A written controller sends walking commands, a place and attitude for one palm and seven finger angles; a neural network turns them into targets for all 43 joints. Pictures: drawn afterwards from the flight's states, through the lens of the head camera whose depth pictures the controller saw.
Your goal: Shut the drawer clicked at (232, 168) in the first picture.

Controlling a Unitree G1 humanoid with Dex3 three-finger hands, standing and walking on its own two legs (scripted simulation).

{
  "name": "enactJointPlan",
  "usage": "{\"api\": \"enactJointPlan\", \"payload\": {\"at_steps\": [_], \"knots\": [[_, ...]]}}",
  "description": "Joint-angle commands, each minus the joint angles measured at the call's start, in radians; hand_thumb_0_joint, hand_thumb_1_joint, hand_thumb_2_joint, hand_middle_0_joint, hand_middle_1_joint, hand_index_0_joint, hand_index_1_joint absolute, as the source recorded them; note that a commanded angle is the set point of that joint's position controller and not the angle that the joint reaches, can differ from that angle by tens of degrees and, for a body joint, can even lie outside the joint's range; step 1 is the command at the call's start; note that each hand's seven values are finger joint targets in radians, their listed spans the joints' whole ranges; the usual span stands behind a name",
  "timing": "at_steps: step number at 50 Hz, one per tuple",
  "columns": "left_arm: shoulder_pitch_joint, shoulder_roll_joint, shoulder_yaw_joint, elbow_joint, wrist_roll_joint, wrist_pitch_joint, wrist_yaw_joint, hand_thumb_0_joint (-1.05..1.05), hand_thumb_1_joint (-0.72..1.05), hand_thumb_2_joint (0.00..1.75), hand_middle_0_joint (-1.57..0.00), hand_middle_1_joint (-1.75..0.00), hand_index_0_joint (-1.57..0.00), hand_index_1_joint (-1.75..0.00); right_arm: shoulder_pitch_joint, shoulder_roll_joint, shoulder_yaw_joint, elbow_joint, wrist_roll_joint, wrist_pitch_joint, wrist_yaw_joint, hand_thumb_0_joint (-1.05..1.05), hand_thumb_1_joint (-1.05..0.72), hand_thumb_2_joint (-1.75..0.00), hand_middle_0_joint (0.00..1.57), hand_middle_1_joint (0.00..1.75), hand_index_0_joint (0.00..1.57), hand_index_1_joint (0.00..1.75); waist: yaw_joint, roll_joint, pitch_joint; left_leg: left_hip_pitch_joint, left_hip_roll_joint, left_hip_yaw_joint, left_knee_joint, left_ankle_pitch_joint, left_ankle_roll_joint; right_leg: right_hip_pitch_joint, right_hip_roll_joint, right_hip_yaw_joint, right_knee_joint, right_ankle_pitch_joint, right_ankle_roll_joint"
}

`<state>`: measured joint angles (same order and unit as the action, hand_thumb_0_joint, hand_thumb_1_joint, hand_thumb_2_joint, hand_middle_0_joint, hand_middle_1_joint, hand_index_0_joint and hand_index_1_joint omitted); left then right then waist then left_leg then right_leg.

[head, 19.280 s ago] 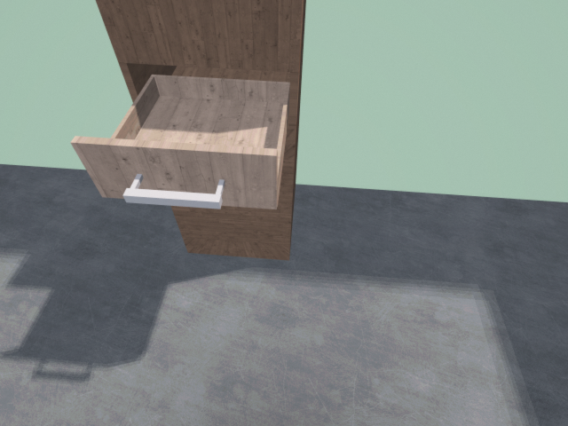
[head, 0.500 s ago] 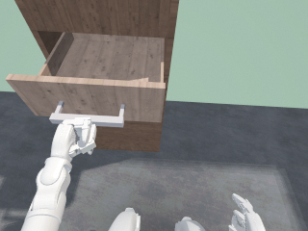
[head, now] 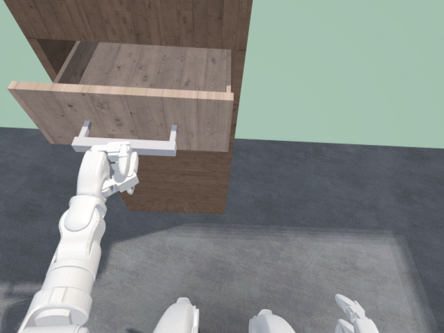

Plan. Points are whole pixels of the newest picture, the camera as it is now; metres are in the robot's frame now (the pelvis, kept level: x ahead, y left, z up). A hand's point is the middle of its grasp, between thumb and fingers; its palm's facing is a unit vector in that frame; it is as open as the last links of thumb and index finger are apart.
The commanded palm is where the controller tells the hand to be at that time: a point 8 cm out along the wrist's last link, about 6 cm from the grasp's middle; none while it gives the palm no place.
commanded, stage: push the drawer shut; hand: left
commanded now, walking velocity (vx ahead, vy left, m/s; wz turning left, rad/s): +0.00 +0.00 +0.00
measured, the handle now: (128, 137) +0.45 +0.20 +0.06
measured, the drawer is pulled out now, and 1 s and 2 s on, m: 0.14 0.03 0.00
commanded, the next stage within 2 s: pull the fist back off the drawer in 1.46 s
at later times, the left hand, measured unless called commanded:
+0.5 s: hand (138, 148) +0.43 +0.18 +0.05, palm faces +0.00 -1.00 -0.05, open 3.0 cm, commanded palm +0.44 +0.22 +0.06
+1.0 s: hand (142, 123) +0.49 +0.18 +0.05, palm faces -0.01 -1.00 -0.04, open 3.0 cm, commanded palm +0.51 +0.22 +0.06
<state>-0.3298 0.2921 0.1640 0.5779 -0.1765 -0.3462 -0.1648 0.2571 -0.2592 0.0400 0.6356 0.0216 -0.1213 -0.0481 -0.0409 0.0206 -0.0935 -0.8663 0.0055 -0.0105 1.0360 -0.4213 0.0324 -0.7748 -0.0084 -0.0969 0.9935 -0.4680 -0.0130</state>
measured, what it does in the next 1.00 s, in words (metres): stands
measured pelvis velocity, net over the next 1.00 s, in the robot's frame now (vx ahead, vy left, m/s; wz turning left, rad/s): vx -0.01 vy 0.00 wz -0.03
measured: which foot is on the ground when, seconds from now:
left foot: down 0.00-1.00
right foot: down 0.00-1.00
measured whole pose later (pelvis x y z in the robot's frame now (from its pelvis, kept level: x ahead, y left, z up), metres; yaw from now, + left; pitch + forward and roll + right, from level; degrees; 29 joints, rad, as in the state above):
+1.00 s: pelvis -0.01 +0.00 -0.02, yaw -2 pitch +21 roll -4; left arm -0.87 0.50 0.33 1.14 -0.10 -0.39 -0.23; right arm 0.35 -0.27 0.05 0.67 0.00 -0.05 -0.03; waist -0.15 0.03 -0.11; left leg -1.07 0.04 -0.02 1.13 -0.44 0.03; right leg -0.98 0.02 -0.10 1.07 -0.47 -0.02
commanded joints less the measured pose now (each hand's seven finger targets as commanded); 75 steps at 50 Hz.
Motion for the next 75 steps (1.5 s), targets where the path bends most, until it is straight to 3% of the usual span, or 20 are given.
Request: {"api": "enactJointPlan", "payload": {"at_steps": [1, 7, 8, 12, 18, 20, 21, 26, 29, 34, 35, 41, 47, 52, 55, 60, 63, 68, 73, 75], "knots": [[-0.513, 0.141, 0.044, -0.204, -0.016, -0.081, 0.024, 0.00, 0.90, 0.90, -1.40, -1.60, -1.40, -1.60, 0.037, -0.157, -0.060, -0.099, 0.005, -0.025, -0.007, 0.00, -0.90, -0.90, 0.20, 0.30, 0.20, 0.30, -0.075, 0.080, -0.344, 0.343, 0.015, -0.080, -0.164, 0.118, -0.020, -0.006, 0.023, 0.047, -0.140, 0.124, -0.015], [-0.598, 0.222, 0.107, -0.099, -0.010, -0.100, 0.012, 0.00, 0.90, 0.90, -1.40, -1.60, -1.40, -1.60, 0.055, -0.160, -0.058, -0.082, 0.007, -0.001, -0.010, 0.00, -0.90, -0.90, 0.20, 0.30, 0.20, 0.30, -0.085, 0.027, -0.333, 0.275, 0.011, -0.059, -0.148, 0.086, -0.009, 0.025, 0.026, 0.068, -0.152, 0.113, -0.011], [-0.617, 0.194, 0.079, -0.089, -0.011, -0.103, 0.005, 0.00, 0.90, 0.90, -1.40, -1.60, -1.40, -1.60, 0.055, -0.155, -0.057, -0.083, 0.008, 0.002, -0.010, 0.00, -0.90, -0.90, 0.20, 0.30, 0.20, 0.30, -0.092, 0.048, -0.340, 0.278, 0.009, -0.054, -0.146, 0.086, -0.009, 0.022, 0.025, 0.072, -0.154, 0.114, -0.009], [-0.675, 0.262, 0.130, -0.044, -0.010, -0.114, -0.010, 0.00, 0.90, 0.90, -1.40, -1.60, -1.40, -1.60, 0.072, -0.158, -0.057, -0.072, 0.007, 0.011, -0.011, 0.00, -0.90, -0.90, 0.20, 0.30, 0.20, 0.30, -0.087, 0.071, -0.375, 0.266, 0.008, -0.046, -0.129, 0.093, -0.006, 0.040, 0.026, 0.084, -0.150, 0.122, -0.010], [-0.744, 0.260, 0.129, 0.030, -0.012, -0.123, -0.027, 0.00, 0.90, 0.90, -1.40, -1.60, -1.40, -1.60, 0.093, -0.156, -0.057, -0.063, 0.005, 0.022, -0.007, 0.00, -0.90, -0.90, 0.20, 0.30, 0.20, 0.30, -0.097, 0.078, -0.386, 0.256, 0.009, -0.045, -0.118, 0.111, -0.006, 0.030, 0.028, 0.087, -0.146, 0.138, -0.009], [-0.768, 0.267, 0.138, 0.055, -0.017, -0.126, -0.029, 0.00, 0.90, 0.90, -1.40, -1.60, -1.40, -1.60, 0.100, -0.157, -0.058, -0.057, 0.005, 0.025, -0.006, 0.00, -0.90, -0.90, 0.20, 0.30, 0.20, 0.30, -0.105, 0.048, -0.386, 0.232, 0.009, -0.038, -0.110, 0.106, -0.001, 0.045, 0.029, 0.096, -0.152, 0.140, -0.004], [-0.773, 0.308, 0.169, 0.067, -0.017, -0.132, -0.032, 0.00, 0.90, 0.90, -1.40, -1.60, -1.40, -1.60, 0.109, -0.159, -0.057, -0.057, 0.003, 0.025, -0.006, 0.00, -0.90, -0.90, 0.20, 0.30, 0.20, 0.30, -0.095, 0.051, -0.385, 0.216, 0.009, -0.038, -0.106, 0.109, 0.000, 0.054, 0.031, 0.100, -0.148, 0.143, -0.007], [-0.858, 0.301, 0.150, 0.115, -0.010, -0.144, -0.048, 0.00, 0.90, 0.90, -1.40, -1.60, -1.40, -1.60, 0.122, -0.159, -0.056, -0.049, 0.004, 0.032, -0.004, 0.00, -0.90, -0.90, 0.20, 0.30, 0.20, 0.30, -0.117, 0.077, -0.378, 0.209, 0.011, -0.038, -0.096, 0.087, 0.003, 0.006, 0.033, 0.099, -0.141, 0.117, -0.008], [-0.889, 0.327, 0.167, 0.180, -0.007, -0.137, -0.044, 0.00, 0.90, 0.90, -1.40, -1.60, -1.40, -1.60, 0.130, -0.166, -0.054, -0.039, 0.005, 0.035, -0.005, 0.00, -0.90, -0.90, 0.20, 0.30, 0.20, 0.30, -0.130, 0.039, -0.359, 0.168, 0.013, -0.036, -0.090, 0.051, 0.006, -0.008, 0.035, 0.104, -0.145, 0.081, -0.003], [-0.976, 0.390, 0.192, 0.201, 0.008, -0.140, -0.044, 0.00, 0.90, 0.90, -1.40, -1.60, -1.40, -1.60, 0.152, -0.174, -0.051, -0.035, 0.001, 0.037, -0.008, 0.00, -0.90, -0.90, 0.20, 0.30, 0.20, 0.30, -0.137, 0.084, -0.412, 0.158, 0.015, -0.040, -0.074, 0.053, 0.006, -0.018, 0.035, 0.106, -0.125, 0.074, -0.004], [-0.975, 0.369, 0.177, 0.224, 0.009, -0.135, -0.045, 0.00, 0.90, 0.90, -1.40, -1.60, -1.40, -1.60, 0.154, -0.172, -0.050, -0.037, 0.001, 0.038, -0.006, 0.00, -0.90, -0.90, 0.20, 0.30, 0.20, 0.30, -0.141, 0.094, -0.411, 0.166, 0.014, -0.040, -0.075, 0.056, 0.005, -0.029, 0.037, 0.104, -0.126, 0.075, -0.004], [-1.051, 0.417, 0.202, 0.278, 0.019, -0.120, -0.045, 0.00, 0.90, 0.90, -1.40, -1.60, -1.40, -1.60, 0.191, -0.186, -0.048, -0.027, -0.009, 0.041, -0.002, 0.00, -0.90, -0.90, 0.20, 0.30, 0.20, 0.30, -0.161, 0.099, -0.428, 0.163, 0.021, -0.055, -0.058, 0.075, 0.008, -0.076, 0.045, 0.092, -0.105, 0.082, -0.006], [-1.122, 0.418, 0.196, 0.312, 0.045, -0.111, -0.028, 0.00, 0.90, 0.90, -1.40, -1.60, -1.40, -1.60, 0.220, -0.193, -0.048, -0.023, -0.019, 0.052, 0.008, 0.00, -0.90, -0.90, 0.20, 0.30, 0.20, 0.30, -0.183, 0.124, -0.450, 0.200, 0.028, -0.071, -0.056, 0.088, 0.004, -0.141, 0.051, 0.072, -0.092, 0.079, -0.005], [-1.168, 0.472, 0.232, 0.334, 0.073, -0.112, -0.012, 0.00, 0.90, 0.90, -1.40, -1.60, -1.40, -1.60, 0.248, -0.202, -0.049, -0.020, -0.030, 0.065, 0.014, 0.00, -0.90, -0.90, 0.20, 0.30, 0.20, 0.30, -0.181, 0.173, -0.482, 0.240, 0.029, -0.085, -0.055, 0.124, -0.002, -0.171, 0.052, 0.060, -0.080, 0.093, -0.011], [-1.205, 0.426, 0.197, 0.343, 0.084, -0.111, -0.004, 0.00, 0.90, 0.90, -1.40, -1.60, -1.40, -1.60, 0.260, -0.199, -0.050, -0.014, -0.038, 0.074, 0.022, 0.00, -0.90, -0.90, 0.20, 0.30, 0.20, 0.30, -0.197, 0.189, -0.479, 0.284, 0.036, -0.105, -0.060, 0.139, -0.008, -0.221, 0.053, 0.047, -0.075, 0.097, -0.012], [-1.240, 0.469, 0.234, 0.350, 0.105, -0.118, 0.024, 0.00, 0.90, 0.90, -1.40, -1.60, -1.40, -1.60, 0.282, -0.208, -0.054, -0.007, -0.051, 0.091, 0.030, 0.00, -0.90, -0.90, 0.20, 0.30, 0.20, 0.30, -0.204, 0.180, -0.507, 0.296, 0.039, -0.115, -0.051, 0.168, -0.008, -0.228, 0.054, 0.044, -0.073, 0.109, -0.012], [-1.269, 0.442, 0.215, 0.343, 0.114, -0.126, 0.031, 0.00, 0.90, 0.90, -1.40, -1.60, -1.40, -1.60, 0.295, -0.204, -0.056, -0.003, -0.055, 0.099, 0.036, 0.00, -0.90, -0.90, 0.20, 0.30, 0.20, 0.30, -0.214, 0.194, -0.510, 0.325, 0.042, -0.123, -0.050, 0.207, -0.011, -0.243, 0.056, 0.038, -0.070, 0.128, -0.013], [-1.319, 0.448, 0.196, 0.390, 0.126, -0.118, 0.043, 0.00, 0.90, 0.90, -1.40, -1.60, -1.40, -1.60, 0.296, -0.211, -0.049, 0.009, -0.053, 0.105, 0.032, 0.00, -0.90, -0.90, 0.20, 0.30, 0.20, 0.30, -0.244, 0.173, -0.440, 0.258, 0.041, -0.125, -0.057, 0.091, -0.004, -0.273, 0.055, 0.042, -0.080, 0.068, -0.010], [-1.374, 0.453, 0.170, 0.377, 0.127, -0.118, 0.041, 0.00, 0.90, 0.90, -1.40, -1.60, -1.40, -1.60, 0.290, -0.215, -0.041, 0.011, -0.053, 0.092, 0.024, 0.00, -0.90, -0.90, 0.20, 0.30, 0.20, 0.30, -0.253, 0.242, -0.461, 0.278, 0.042, -0.137, -0.068, 0.040, -0.007, -0.303, 0.050, 0.042, -0.076, 0.045, -0.012], [-1.368, 0.471, 0.177, 0.396, 0.122, -0.111, 0.039, 0.00, 0.90, 0.90, -1.40, -1.60, -1.40, -1.60, 0.290, -0.219, -0.036, 0.015, -0.052, 0.085, 0.018, 0.00, -0.90, -0.90, 0.20, 0.30, 0.20, 0.30, -0.257, 0.224, -0.454, 0.259, 0.044, -0.135, -0.068, 0.023, -0.004, -0.297, 0.049, 0.044, -0.081, 0.037, -0.010]]}}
